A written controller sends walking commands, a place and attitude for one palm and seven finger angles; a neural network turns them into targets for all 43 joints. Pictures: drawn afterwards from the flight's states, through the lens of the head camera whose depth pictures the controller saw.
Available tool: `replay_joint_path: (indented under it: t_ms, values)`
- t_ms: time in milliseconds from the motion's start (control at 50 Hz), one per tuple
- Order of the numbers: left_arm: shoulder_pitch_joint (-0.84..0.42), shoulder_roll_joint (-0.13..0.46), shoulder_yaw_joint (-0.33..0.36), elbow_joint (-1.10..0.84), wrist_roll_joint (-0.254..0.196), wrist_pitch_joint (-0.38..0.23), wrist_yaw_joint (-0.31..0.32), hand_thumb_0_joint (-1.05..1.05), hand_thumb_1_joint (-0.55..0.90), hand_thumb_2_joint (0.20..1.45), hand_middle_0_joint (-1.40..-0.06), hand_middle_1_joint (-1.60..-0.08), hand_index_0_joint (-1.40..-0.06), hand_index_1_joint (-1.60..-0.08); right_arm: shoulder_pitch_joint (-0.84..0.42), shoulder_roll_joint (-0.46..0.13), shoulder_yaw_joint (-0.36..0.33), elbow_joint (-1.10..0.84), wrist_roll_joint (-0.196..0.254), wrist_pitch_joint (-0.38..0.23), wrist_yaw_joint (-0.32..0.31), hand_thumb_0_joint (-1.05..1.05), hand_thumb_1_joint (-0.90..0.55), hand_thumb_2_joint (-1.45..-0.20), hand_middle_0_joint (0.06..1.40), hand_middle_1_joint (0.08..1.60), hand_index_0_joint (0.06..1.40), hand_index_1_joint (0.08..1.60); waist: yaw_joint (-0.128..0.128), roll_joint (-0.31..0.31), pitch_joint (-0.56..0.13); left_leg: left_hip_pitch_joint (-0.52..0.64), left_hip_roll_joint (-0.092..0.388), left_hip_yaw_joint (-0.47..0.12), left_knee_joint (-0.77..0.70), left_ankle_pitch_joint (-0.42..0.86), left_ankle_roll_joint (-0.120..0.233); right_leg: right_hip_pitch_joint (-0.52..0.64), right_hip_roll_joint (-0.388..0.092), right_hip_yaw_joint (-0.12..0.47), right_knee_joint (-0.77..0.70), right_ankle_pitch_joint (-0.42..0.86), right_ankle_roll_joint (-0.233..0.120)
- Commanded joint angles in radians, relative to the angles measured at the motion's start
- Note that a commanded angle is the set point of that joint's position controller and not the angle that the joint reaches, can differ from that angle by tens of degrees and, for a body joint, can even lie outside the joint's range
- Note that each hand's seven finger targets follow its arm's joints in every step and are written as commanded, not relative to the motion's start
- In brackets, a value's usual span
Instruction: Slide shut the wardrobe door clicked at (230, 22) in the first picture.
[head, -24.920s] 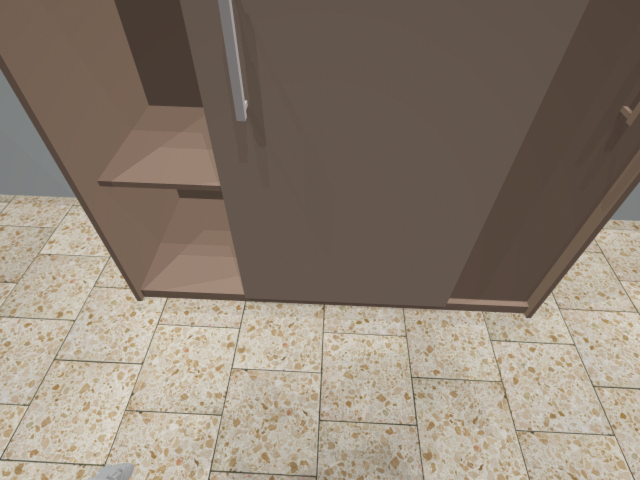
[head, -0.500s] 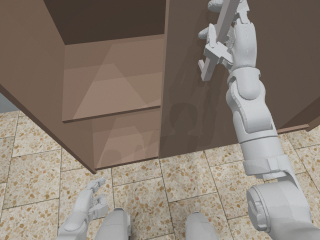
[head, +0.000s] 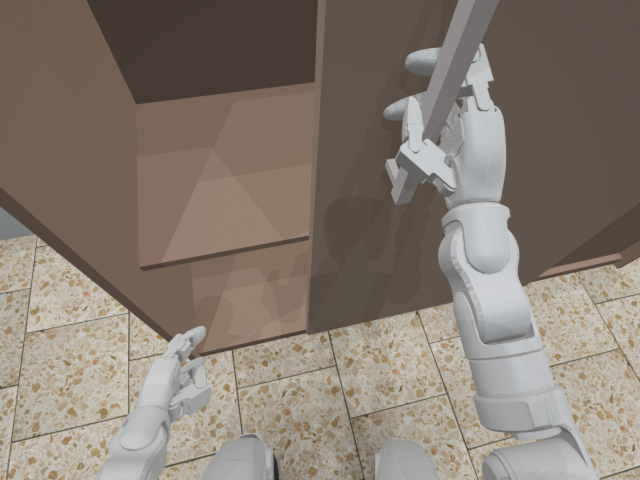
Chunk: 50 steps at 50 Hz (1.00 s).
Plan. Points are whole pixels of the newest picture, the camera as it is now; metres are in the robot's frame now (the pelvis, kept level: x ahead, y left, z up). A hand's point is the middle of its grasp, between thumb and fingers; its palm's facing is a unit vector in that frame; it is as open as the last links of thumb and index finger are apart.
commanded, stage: step sideways, sliding the door along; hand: right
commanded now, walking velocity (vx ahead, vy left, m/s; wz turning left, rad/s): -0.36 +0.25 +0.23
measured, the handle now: (423, 105) +0.44 -0.12 +0.19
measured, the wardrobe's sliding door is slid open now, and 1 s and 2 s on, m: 0.32 0.13 0.00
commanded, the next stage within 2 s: none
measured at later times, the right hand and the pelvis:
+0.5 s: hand (307, 165) +0.37 +0.00 +0.19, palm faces -0.11 +0.99 -0.03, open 6.0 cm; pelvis -0.02 +0.04 +0.01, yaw +4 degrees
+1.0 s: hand (205, 187) +0.35 +0.08 +0.19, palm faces -0.17 +0.98 -0.10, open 6.2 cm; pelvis -0.07 +0.10 +0.01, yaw +8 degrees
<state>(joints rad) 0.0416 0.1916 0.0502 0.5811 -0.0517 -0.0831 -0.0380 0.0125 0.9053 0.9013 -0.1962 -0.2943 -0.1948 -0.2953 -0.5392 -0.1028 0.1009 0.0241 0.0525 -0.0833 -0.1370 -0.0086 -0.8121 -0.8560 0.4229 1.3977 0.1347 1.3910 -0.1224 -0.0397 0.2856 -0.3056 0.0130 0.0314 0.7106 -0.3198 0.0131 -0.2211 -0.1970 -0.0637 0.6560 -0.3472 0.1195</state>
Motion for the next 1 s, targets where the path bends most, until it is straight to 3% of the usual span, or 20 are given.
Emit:
replay_joint_path:
  t_ms: [0,20,60,80,100,120,140,260,340,400,440,460,540,580,620,720,780,840,900,980]
  values:
    - [-0.063,0.078,0.029,-0.128,-0.006,-0.022,0.023,0.0,0.9,0.9,-0.2,-0.3,-0.2,-0.3,-0.466,0.03,0.198,-0.399,-0.059,-0.151,0.099,0.0,-0.9,-0.9,0.45,1.4,0.45,1.4,0.158,0.331,-0.644,0.398,0.193,-0.255,-0.158,1.24,0.097,0.0,0.067,-0.038,0.219,0.158,-0.081]
    - [-0.07,0.071,0.029,-0.122,-0.004,-0.029,0.035,0.0,0.9,0.9,-0.2,-0.3,-0.2,-0.3,-0.431,0.042,0.206,-0.414,-0.059,-0.15,0.094,0.0,-0.9,-0.9,0.45,1.4,0.45,1.4,0.143,0.368,-0.635,0.452,0.229,-0.301,-0.129,1.416,0.123,-0.087,0.102,0.0,0.167,-0.092,-0.085]
    - [-0.068,0.065,0.015,-0.087,0.008,-0.04,0.046,0.0,0.9,0.9,-0.2,-0.3,-0.2,-0.3,-0.396,0.085,0.252,-0.483,-0.043,-0.155,0.08,0.0,-0.9,-0.9,0.45,1.4,0.45,1.4,0.162,0.232,-0.667,0.407,0.198,-0.225,-0.013,1.344,0.087,0.033,0.055,-0.022,-0.143,0.11,-0.112]
    - [-0.084,0.081,0.022,-0.088,0.013,-0.037,0.044,0.0,0.9,0.9,-0.2,-0.3,-0.2,-0.3,-0.424,0.1,0.269,-0.53,-0.035,-0.168,0.081,0.0,-0.9,-0.9,0.45,1.4,0.45,1.4,0.175,0.121,-0.722,0.232,0.132,-0.125,0.08,1.109,0.022,0.278,-0.033,-0.002,-0.235,0.589,-0.135]
    - [-0.096,0.114,0.042,-0.108,0.024,-0.035,0.023,0.0,0.9,0.9,-0.2,-0.3,-0.2,-0.3,-0.433,0.116,0.283,-0.536,-0.025,-0.18,0.097,0.0,-0.9,-0.9,0.45,1.4,0.45,1.4,0.163,-0.059,-0.739,-0.033,0.049,-0.065,0.186,0.465,-0.022,0.522,-0.196,0.113,-0.178,1.043,-0.216]
    - [-0.076,0.107,0.044,-0.121,0.028,-0.03,-0.005,0.0,0.9,0.9,-0.2,-0.3,-0.2,-0.3,-0.469,0.144,0.293,-0.511,-0.035,-0.19,0.11,0.0,-0.9,-0.9,0.45,1.4,0.45,1.4,0.161,-0.143,-0.683,-0.166,0.008,-0.064,0.23,-0.087,-0.014,0.58,-0.273,0.128,-0.179,1.225,-0.277]
    - [-0.082,0.095,0.038,-0.126,0.025,-0.034,-0.016,0.0,0.9,0.9,-0.2,-0.3,-0.2,-0.3,-0.514,0.143,0.288,-0.51,-0.06,-0.198,0.111,0.0,-0.9,-0.9,0.45,1.4,0.45,1.4,0.161,-0.194,-0.63,-0.196,0.014,-0.068,0.256,-0.158,-0.003,0.533,-0.264,0.067,-0.149,1.166,-0.282]
    - [-0.125,0.071,0.013,-0.138,-0.006,-0.02,0.005,0.0,0.9,0.9,-0.2,-0.3,-0.2,-0.3,-0.512,0.112,0.272,-0.427,-0.079,-0.167,0.107,0.0,-0.9,-0.9,0.45,1.4,0.45,1.4,0.157,-0.052,-0.588,0.164,0.02,0.003,-0.129,0.357,-0.002,0.252,-0.153,-0.055,0.063,0.691,-0.161]
    - [-0.088,0.052,0.034,-0.096,-0.004,-0.02,0.04,0.0,0.9,0.9,-0.2,-0.3,-0.2,-0.3,-0.434,0.072,0.245,-0.439,-0.053,-0.144,0.083,0.0,-0.9,-0.9,0.45,1.4,0.45,1.4,0.163,0.316,-0.675,0.359,0.218,-0.288,-0.132,1.266,0.12,-0.002,0.084,-0.006,0.122,-0.066,-0.084]
    - [-0.111,0.078,0.039,-0.081,0.011,-0.02,0.04,0.0,0.9,0.9,-0.2,-0.3,-0.2,-0.3,-0.47,0.115,0.276,-0.486,-0.036,-0.153,0.082,0.0,-0.9,-0.9,0.45,1.4,0.45,1.4,0.19,0.106,-0.725,0.176,0.112,-0.119,0.024,0.896,0.022,0.297,-0.07,0.027,-0.216,0.584,-0.134]
    - [-0.129,0.072,0.046,-0.105,0.025,-0.007,0.007,0.0,0.9,0.9,-0.2,-0.3,-0.2,-0.3,-0.517,0.122,0.263,-0.487,-0.038,-0.176,0.097,0.0,-0.9,-0.9,0.45,1.4,0.45,1.4,0.175,-0.277,-0.677,-0.033,0.019,-0.044,0.141,0.021,-0.01,0.402,-0.256,0.109,-0.173,0.998,-0.243]
    - [-0.137,0.082,0.048,-0.115,0.02,0.008,-0.003,0.0,0.9,0.9,-0.2,-0.3,-0.2,-0.3,-0.502,0.095,0.24,-0.44,-0.043,-0.171,0.096,0.0,-0.9,-0.9,0.45,1.4,0.45,1.4,0.149,-0.295,-0.646,-0.027,0.005,-0.05,0.18,-0.097,0.0,0.352,-0.271,0.096,-0.167,0.963,-0.254]
    - [-0.11,0.061,0.031,-0.141,-0.014,0.05,0.01,0.0,0.9,0.9,-0.2,-0.3,-0.2,-0.3,-0.521,0.089,0.21,-0.321,-0.065,-0.13,0.1,0.0,-0.9,-0.9,0.45,1.4,0.45,1.4,0.155,0.061,-0.678,0.207,0.032,-0.053,-0.181,0.441,0.012,0.234,-0.109,-0.013,0.096,0.582,-0.143]
    - [-0.125,0.027,0.018,-0.123,-0.017,0.054,0.035,0.0,0.9,0.9,-0.2,-0.3,-0.2,-0.3,-0.525,0.08,0.217,-0.308,-0.044,-0.111,0.093,0.0,-0.9,-0.9,0.45,1.4,0.45,1.4,0.188,0.197,-0.645,0.233,0.162,-0.242,-0.229,0.803,0.069,0.087,0.037,-0.015,0.073,0.118,-0.093]
    - [-0.103,0.044,0.032,-0.086,-0.003,0.045,0.05,0.0,0.9,0.9,-0.2,-0.3,-0.2,-0.3,-0.506,0.059,0.189,-0.282,-0.036,-0.111,0.088,0.0,-0.9,-0.9,0.45,1.4,0.45,1.4,0.178,0.239,-0.688,0.317,0.168,-0.272,-0.159,0.997,0.099,0.065,0.065,0.016,0.029,0.051,-0.1]
    - [-0.108,0.074,0.041,-0.085,0.02,0.057,0.031,0.0,0.9,0.9,-0.2,-0.3,-0.2,-0.3,-0.54,0.073,0.186,-0.25,-0.025,-0.132,0.103,0.0,-0.9,-0.9,0.45,1.4,0.45,1.4,0.164,-0.228,-0.655,0.118,-0.002,-0.034,0.003,0.156,-0.017,0.259,-0.226,0.102,-0.16,0.761,-0.224]
    - [-0.095,0.064,0.027,-0.095,-0.007,0.071,0.03,0.0,0.9,0.9,-0.2,-0.3,-0.2,-0.3,-0.581,0.055,0.153,-0.146,-0.031,-0.113,0.102,0.0,-0.9,-0.9,0.45,1.4,0.45,1.4,0.157,-0.039,-0.61,0.214,0.001,-0.053,-0.136,0.234,-0.005,0.092,-0.126,0.025,-0.088,0.372,-0.195]
    - [-0.08,0.04,0.018,-0.086,-0.008,0.058,0.052,0.0,0.9,0.9,-0.2,-0.3,-0.2,-0.3,-0.62,0.026,0.124,-0.079,-0.017,-0.098,0.095,0.0,-0.9,-0.9,0.45,1.4,0.45,1.4,0.163,0.311,-0.609,0.127,0.152,-0.362,-0.385,0.282,0.072,0.031,0.117,0.012,0.129,-0.122,-0.111]
    - [-0.032,0.051,0.005,-0.032,0.011,0.019,0.065,0.0,0.9,0.9,-0.2,-0.3,-0.2,-0.3,-0.675,0.009,0.099,-0.095,-0.002,-0.112,0.085,0.0,-0.9,-0.9,0.45,1.4,0.45,1.4,0.187,0.209,-0.661,0.156,0.097,-0.244,-0.243,0.391,0.09,0.155,0.092,0.012,-0.149,0.081,-0.124]
    - [-0.045,0.094,0.027,-0.043,0.037,0.043,0.054,0.0,0.9,0.9,-0.2,-0.3,-0.2,-0.3,-0.631,-0.022,0.074,-0.046,-0.007,-0.122,0.114,0.0,-0.9,-0.9,0.45,1.4,0.45,1.4,0.141,-0.298,-0.558,-0.01,-0.008,-0.07,0.143,-0.068,-0.017,0.192,-0.285,0.219,-0.283,0.665,-0.288]
